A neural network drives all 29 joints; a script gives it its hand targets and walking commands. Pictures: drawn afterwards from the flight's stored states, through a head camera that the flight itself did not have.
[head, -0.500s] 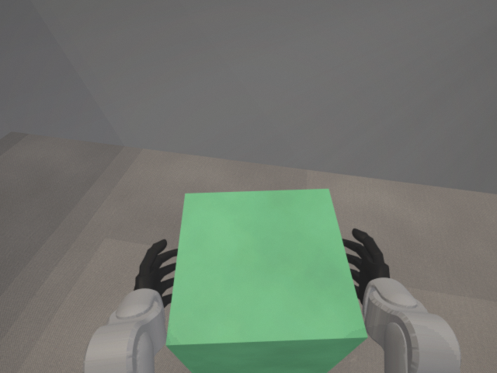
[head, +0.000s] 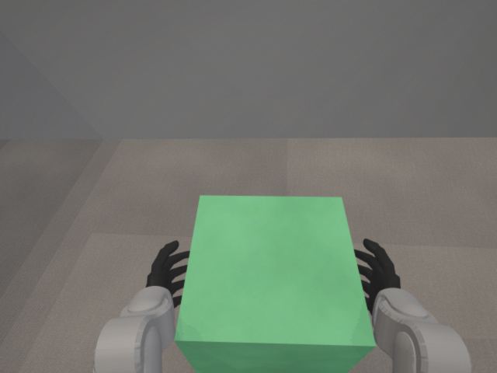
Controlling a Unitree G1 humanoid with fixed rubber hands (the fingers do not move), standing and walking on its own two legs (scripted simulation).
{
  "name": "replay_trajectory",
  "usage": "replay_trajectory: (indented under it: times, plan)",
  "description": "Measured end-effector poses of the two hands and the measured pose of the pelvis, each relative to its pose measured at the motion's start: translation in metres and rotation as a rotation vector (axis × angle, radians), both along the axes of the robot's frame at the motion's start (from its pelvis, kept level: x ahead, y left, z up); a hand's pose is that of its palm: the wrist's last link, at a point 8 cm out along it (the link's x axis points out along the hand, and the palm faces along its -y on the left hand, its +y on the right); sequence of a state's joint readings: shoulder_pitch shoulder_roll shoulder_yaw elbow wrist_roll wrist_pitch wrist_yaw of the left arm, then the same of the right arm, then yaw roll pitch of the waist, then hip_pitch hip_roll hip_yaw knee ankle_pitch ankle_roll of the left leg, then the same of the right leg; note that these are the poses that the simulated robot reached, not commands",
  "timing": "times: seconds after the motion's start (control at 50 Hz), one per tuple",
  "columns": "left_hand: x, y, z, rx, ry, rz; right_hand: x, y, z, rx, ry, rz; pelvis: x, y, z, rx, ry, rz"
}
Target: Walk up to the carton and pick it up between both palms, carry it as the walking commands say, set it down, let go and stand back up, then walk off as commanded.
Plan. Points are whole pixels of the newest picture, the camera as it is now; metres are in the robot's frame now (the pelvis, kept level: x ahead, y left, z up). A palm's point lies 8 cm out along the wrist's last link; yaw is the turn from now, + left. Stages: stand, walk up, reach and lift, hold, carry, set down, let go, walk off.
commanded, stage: carry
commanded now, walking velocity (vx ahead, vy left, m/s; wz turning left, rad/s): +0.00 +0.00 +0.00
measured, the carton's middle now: (268, 296) +0.26 -0.02 +0.01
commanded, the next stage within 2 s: none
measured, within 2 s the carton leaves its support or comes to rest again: neither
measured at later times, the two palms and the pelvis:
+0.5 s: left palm (142, 318) +0.21 +0.15 +0.08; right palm (371, 296) +0.22 -0.15 +0.08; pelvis -0.02 -0.01 +0.00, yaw +1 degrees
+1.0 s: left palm (148, 302) +0.24 +0.15 +0.07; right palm (363, 280) +0.25 -0.15 +0.07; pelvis -0.01 -0.01 +0.00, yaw +1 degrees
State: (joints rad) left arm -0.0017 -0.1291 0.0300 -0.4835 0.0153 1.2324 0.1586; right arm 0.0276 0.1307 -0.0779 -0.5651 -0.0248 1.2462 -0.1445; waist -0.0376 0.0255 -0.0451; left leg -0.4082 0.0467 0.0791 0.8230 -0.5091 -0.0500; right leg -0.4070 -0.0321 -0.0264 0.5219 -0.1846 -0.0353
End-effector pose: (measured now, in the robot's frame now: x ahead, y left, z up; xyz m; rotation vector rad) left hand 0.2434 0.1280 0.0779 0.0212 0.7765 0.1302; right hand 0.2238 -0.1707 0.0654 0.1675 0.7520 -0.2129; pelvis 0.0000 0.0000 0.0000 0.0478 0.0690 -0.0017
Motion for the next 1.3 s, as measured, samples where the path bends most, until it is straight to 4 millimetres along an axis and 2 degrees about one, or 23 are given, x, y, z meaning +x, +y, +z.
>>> replay_trajectory:
  times: [0.08,0.18,0.28,0.36,0.44,0.52,0.62,0.74,0.9,1.06,1.26,1.3]
  plan:
    - [-0.003,-0.007,0.012,-0.011,-0.078,-0.004,-0.003,-0.007,0.015,-0.007,-0.080,-0.008,-0.008,-0.007,0.000,-0.015,-0.002,-0.005]
    - [-0.014,0.001,0.020,-0.034,-0.144,0.035,0.002,0.000,0.034,-0.040,-0.145,0.036,-0.010,-0.012,-0.002,-0.037,-0.001,0.001]
    - [-0.029,0.016,0.004,-0.069,-0.087,0.098,0.005,0.016,0.030,-0.095,-0.089,0.115,-0.010,-0.014,-0.001,-0.034,-0.029,0.018]
    - [-0.042,0.023,0.004,-0.072,-0.074,0.130,0.000,0.023,0.029,-0.089,-0.076,0.142,-0.015,-0.013,0.000,-0.034,-0.037,0.015]
    - [-0.035,0.023,0.000,-0.037,-0.041,0.118,0.002,0.023,0.014,-0.066,-0.044,0.137,-0.022,-0.009,0.000,-0.034,-0.032,0.015]
    - [-0.028,0.018,0.003,-0.019,-0.052,0.083,-0.003,0.017,0.009,-0.043,-0.055,0.098,-0.024,-0.006,-0.001,-0.035,-0.023,0.010]
    - [-0.013,0.011,-0.008,-0.018,-0.034,0.041,0.000,0.010,-0.002,-0.052,-0.035,0.063,-0.023,-0.004,-0.001,-0.035,-0.023,0.008]
    - [-0.005,0.008,-0.010,-0.037,-0.073,0.035,0.009,0.008,0.004,-0.061,-0.074,0.051,-0.021,-0.006,-0.002,-0.033,-0.017,0.006]
    - [-0.004,0.017,-0.009,-0.028,-0.092,0.070,0.021,0.016,0.004,-0.055,-0.094,0.087,-0.015,-0.006,-0.002,-0.034,-0.019,0.012]
    - [-0.004,0.019,-0.012,-0.022,-0.078,0.081,0.024,0.019,-0.002,-0.056,-0.080,0.104,-0.013,-0.007,-0.002,-0.038,-0.025,0.015]
    - [-0.001,0.013,-0.016,-0.036,-0.082,0.062,0.022,0.012,-0.002,-0.063,-0.084,0.080,-0.016,-0.008,-0.002,-0.038,-0.019,0.015]
    - [-0.003,0.012,-0.011,-0.046,-0.097,0.065,0.018,0.010,0.003,-0.053,-0.099,0.071,-0.015,-0.009,-0.002,-0.038,-0.017,0.014]
